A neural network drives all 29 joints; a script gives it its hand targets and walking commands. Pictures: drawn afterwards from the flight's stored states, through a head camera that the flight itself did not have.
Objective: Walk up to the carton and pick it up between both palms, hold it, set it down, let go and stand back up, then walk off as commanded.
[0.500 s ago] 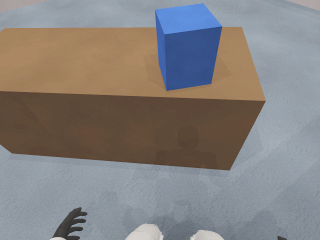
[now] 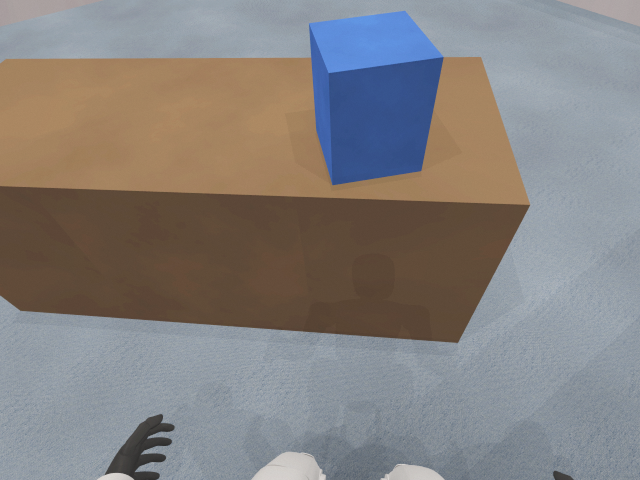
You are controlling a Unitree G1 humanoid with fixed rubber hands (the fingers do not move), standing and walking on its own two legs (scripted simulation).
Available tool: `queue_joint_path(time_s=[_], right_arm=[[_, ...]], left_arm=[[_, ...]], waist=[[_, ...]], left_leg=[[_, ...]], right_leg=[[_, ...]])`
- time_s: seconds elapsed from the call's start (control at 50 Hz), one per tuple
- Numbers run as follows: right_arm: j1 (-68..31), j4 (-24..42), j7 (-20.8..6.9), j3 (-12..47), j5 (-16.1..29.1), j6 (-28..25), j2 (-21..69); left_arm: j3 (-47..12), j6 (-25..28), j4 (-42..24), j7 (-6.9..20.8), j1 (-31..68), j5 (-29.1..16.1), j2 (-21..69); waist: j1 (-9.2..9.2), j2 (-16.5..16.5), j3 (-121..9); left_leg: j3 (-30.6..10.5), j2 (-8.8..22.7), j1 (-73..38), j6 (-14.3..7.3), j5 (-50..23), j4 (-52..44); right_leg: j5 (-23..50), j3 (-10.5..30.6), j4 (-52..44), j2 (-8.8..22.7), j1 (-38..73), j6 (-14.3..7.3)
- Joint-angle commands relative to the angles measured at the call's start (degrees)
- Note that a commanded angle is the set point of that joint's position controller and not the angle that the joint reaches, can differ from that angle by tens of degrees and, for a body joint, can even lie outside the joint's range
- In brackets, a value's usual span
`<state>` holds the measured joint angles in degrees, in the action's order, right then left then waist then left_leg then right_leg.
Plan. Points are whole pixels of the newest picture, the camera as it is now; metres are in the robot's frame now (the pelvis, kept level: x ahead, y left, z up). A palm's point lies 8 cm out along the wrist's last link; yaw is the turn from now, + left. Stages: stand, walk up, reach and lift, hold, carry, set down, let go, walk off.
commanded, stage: stand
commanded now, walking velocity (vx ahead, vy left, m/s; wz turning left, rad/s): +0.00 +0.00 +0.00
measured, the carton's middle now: (367, 100) +0.81 +0.00 +0.03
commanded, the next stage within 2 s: none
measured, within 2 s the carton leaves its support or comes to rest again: neither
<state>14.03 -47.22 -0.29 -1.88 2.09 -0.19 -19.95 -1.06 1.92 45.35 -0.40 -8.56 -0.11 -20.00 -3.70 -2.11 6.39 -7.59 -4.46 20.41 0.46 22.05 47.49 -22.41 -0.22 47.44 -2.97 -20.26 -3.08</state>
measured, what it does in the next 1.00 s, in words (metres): stands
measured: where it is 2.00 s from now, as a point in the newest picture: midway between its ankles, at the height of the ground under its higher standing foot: outside the picture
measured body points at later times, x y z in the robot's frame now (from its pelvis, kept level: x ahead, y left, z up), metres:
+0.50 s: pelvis +0.00 +0.00 +0.00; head +0.01 -0.01 +0.45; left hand +0.13 +0.30 -0.09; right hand +0.11 -0.28 -0.12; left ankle +0.04 +0.13 -0.70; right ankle +0.04 -0.09 -0.70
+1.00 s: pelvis +0.00 +0.00 +0.01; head +0.01 -0.01 +0.45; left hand +0.12 +0.30 -0.09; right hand +0.11 -0.28 -0.12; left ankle +0.04 +0.13 -0.70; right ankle +0.04 -0.09 -0.70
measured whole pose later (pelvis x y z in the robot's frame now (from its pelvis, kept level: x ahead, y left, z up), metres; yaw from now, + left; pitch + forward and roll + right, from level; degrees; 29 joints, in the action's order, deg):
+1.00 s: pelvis +0.00 +0.00 +0.01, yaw +0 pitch -4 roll +0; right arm 13.6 -47.2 -0.3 -1.9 2.1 -0.2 -19.1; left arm -1.1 1.5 46.6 -0.1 -7.6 -0.1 -20.0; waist -3.7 -1.7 5.7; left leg -7.5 -4.5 20.5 0.5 20.6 45.1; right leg -20.9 -0.1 45.0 -2.7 -20.3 -2.6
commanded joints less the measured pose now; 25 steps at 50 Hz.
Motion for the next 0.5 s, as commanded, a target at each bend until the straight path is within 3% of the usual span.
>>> queue_joint_path(time_s=[0.0,0.02,0.04,0.06,0.08,0.1,0.12,0.14,0.16,0.18,0.2,0.22,0.24,0.26,0.28,0.3,0.32,0.34,0.36,0.38,0.4,0.42,0.44,0.46,0.48], right_arm=[[-5.03,2.61,0.46,-2.43,-2.87,-1.98,-12.66],[-3.51,1.89,0.33,-2.91,-2.71,-2.11,-11.77],[-4.66,1.13,0.62,-2.70,-2.48,-1.66,-14.05],[-4.32,0.73,0.46,-2.17,-2.87,-1.41,-11.07],[-3.81,1.18,0.51,-2.42,-3.21,-1.17,-11.88],[-4.01,1.46,-0.01,-2.90,-2.08,-1.28,-13.07],[-4.03,1.20,0.11,-3.29,-2.50,-0.95,-13.95],[-2.10,1.29,0.64,-2.56,-2.66,-1.71,-12.17],[-3.95,0.08,0.38,-3.02,-2.25,-1.82,-13.75],[-3.76,1.14,0.22,-2.24,-2.69,-1.94,-11.88],[-8.20,1.93,-0.01,-2.80,-3.73,-2.11,-13.12],[-6.80,1.44,0.38,-2.65,-2.41,-2.00,-13.46],[-2.96,0.47,0.27,-2.14,-3.07,-1.76,-11.67],[-5.18,1.26,0.40,-1.64,-2.40,-1.86,-10.44],[-6.56,1.84,0.33,-2.02,-3.05,-1.74,-10.94],[-5.32,1.16,0.34,-2.08,-2.59,-1.66,-10.90],[-4.83,1.55,0.14,-1.69,-2.69,-1.82,-10.22],[-6.58,1.32,0.41,-1.79,-2.87,-1.83,-10.95],[-7.68,2.27,0.08,-1.88,-2.43,-1.87,-10.39],[-3.62,0.45,0.38,-2.55,-2.67,-1.58,-12.59],[-4.48,1.25,0.50,-2.18,-1.78,-1.15,-10.00],[-3.02,0.27,0.59,-2.44,-2.56,-0.95,-11.88],[-5.76,0.89,0.92,-2.63,-2.26,-0.61,-11.73],[-3.95,1.06,0.81,-2.38,-2.18,-0.93,-10.49],[-6.35,1.84,0.53,-2.83,-3.33,-1.26,-12.38]], left_arm=[[4.63,1.85,1.65,-0.60,5.96,0.49,-13.71],[3.96,1.78,2.44,-0.70,5.62,1.11,-14.00],[4.60,2.05,1.98,-0.44,7.22,1.20,-15.41],[3.75,2.31,2.07,-0.13,7.83,1.17,-15.00],[4.46,2.35,3.38,0.04,5.10,1.00,-15.83],[4.63,2.45,2.97,-0.41,4.29,0.53,-17.08],[4.29,2.11,3.71,-0.48,6.06,0.74,-15.42],[4.36,1.86,2.54,-0.23,6.34,0.46,-13.99],[3.99,1.79,3.92,-0.58,4.79,0.84,-14.72],[3.76,2.03,3.84,-0.21,5.59,0.67,-13.91],[4.03,2.00,2.58,-0.68,6.36,1.44,-13.33],[4.61,1.90,2.31,-0.60,6.87,0.72,-16.39],[4.42,2.05,2.85,-0.38,3.28,0.99,-15.07],[4.23,2.09,2.96,-0.06,7.87,1.10,-15.00],[5.19,1.68,1.99,-0.73,7.43,0.93,-15.11],[4.89,1.51,2.94,-0.90,6.04,1.18,-15.46],[4.69,1.86,2.89,-0.51,6.16,1.36,-14.61],[4.54,1.74,1.96,-0.74,8.19,1.14,-14.92],[4.18,1.41,1.82,-0.91,8.49,0.75,-15.11],[4.79,1.75,3.48,-0.72,5.77,0.85,-16.10],[3.85,2.13,2.59,-0.58,6.43,0.82,-14.95],[4.33,2.18,4.05,-0.67,4.98,0.64,-15.00],[4.27,2.53,3.22,-0.83,5.97,0.43,-15.82],[3.90,2.26,3.78,-0.99,6.23,0.24,-13.99],[4.26,2.52,3.13,-1.31,6.41,0.82,-14.19]], waist=[[2.94,5.51,-8.86],[4.57,5.19,-7.08],[2.83,4.65,-3.75],[3.57,8.97,-5.93],[3.55,8.13,-7.34],[2.81,4.51,-5.79],[4.01,7.30,-4.03],[3.90,5.06,-8.40],[3.24,6.61,-6.91],[2.92,8.13,-7.42],[3.06,2.38,-7.97],[3.75,2.93,-4.17],[3.75,3.00,-7.83],[4.50,7.02,-6.94],[3.10,5.96,-8.23],[4.17,1.73,-7.39],[4.07,2.79,-7.74],[4.48,3.83,-5.86],[4.70,1.83,-6.31],[4.11,4.66,-10.04],[4.12,9.96,-8.52],[3.79,8.69,-10.42],[3.17,7.17,-7.64],[4.88,7.53,-9.97],[3.65,7.26,-7.96]], left_leg=[[-2.74,6.23,-5.69,-4.39,-13.90,-13.16],[-2.79,6.77,-5.44,-4.22,-12.30,-13.29],[-2.09,5.23,-1.69,-3.66,-10.97,-11.80],[-1.44,5.79,-5.60,-4.10,-6.20,-13.52],[-2.51,6.16,-5.78,-4.65,-6.80,-13.52],[-1.76,5.67,-3.21,-3.90,-5.05,-13.95],[0.22,5.73,-4.01,-3.70,-6.66,-13.37],[-1.49,6.43,-6.45,-4.29,-9.60,-14.23],[-2.50,6.31,-3.86,-3.97,-7.43,-13.14],[-2.39,5.97,-4.77,-4.46,-10.31,-12.89],[-1.95,7.00,-6.80,-5.08,-11.68,-13.38],[-2.32,5.82,-4.39,-4.46,-12.11,-12.25],[-3.00,7.16,-7.61,-4.42,-10.93,-13.99],[-3.61,7.56,-6.53,-4.55,-12.51,-15.61],[-3.52,7.56,-5.86,-4.92,-10.45,-15.69],[-1.91,6.39,-5.16,-4.94,-9.73,-14.85],[-2.93,6.60,-5.83,-4.94,-9.00,-13.29],[-2.82,7.20,-5.31,-5.53,-9.07,-15.03],[-1.93,6.58,-5.59,-4.71,-10.03,-14.22],[-2.46,6.67,-5.72,-4.72,-9.41,-13.94],[-1.93,6.53,-3.81,-4.38,-7.64,-14.65],[-1.48,6.71,-5.92,-4.13,-9.84,-14.52],[-1.39,6.08,-2.47,-3.98,-11.06,-12.03],[-1.82,6.79,-6.02,-3.57,-9.53,-13.06],[-1.32,7.01,-5.33,-4.29,-12.53,-14.09]], right_leg=[[-0.25,13.78,-21.45,10.58,3.75,-0.54],[-0.07,14.07,-20.32,9.85,2.33,-0.11],[0.29,17.62,-25.69,12.78,1.24,0.59],[-3.60,14.89,-24.66,11.29,0.65,-1.76],[-4.20,14.86,-24.46,10.72,1.67,-1.51],[-4.93,16.57,-25.38,12.77,2.92,1.14],[-3.70,16.92,-25.20,13.88,-1.03,-0.79],[-7.03,16.18,-22.33,11.99,1.36,-1.47],[-2.08,17.12,-24.47,11.71,2.31,1.14],[-3.04,15.17,-22.85,11.34,3.25,-1.91],[-1.93,17.18,-22.87,11.82,1.90,-2.57],[2.99,17.16,-24.39,12.22,-0.50,-0.89],[2.01,16.17,-22.58,11.63,1.16,-1.00],[1.25,14.79,-22.37,10.24,1.01,-1.15],[-3.96,14.33,-23.94,10.12,2.98,0.17],[-5.66,15.12,-22.92,11.60,2.38,0.43],[-1.34,16.48,-23.79,11.23,2.18,-0.03],[-1.86,16.04,-25.18,11.65,1.23,-0.55],[1.10,16.50,-24.40,12.78,1.71,0.28],[5.44,16.70,-24.02,13.03,5.89,1.50],[10.67,16.50,-25.22,14.21,6.93,3.07],[9.25,16.71,-23.09,13.59,6.78,2.08],[18.04,18.53,-25.70,14.92,8.95,4.51],[12.76,17.91,-24.04,13.63,7.32,2.07],[13.32,14.14,-22.68,13.14,5.41,-0.06]])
